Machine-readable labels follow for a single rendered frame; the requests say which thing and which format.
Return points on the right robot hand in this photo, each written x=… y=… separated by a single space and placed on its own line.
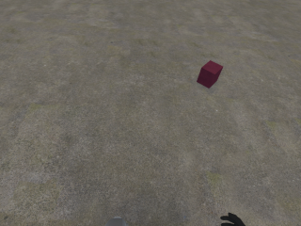
x=232 y=218

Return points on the carton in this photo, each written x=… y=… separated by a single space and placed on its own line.
x=209 y=74

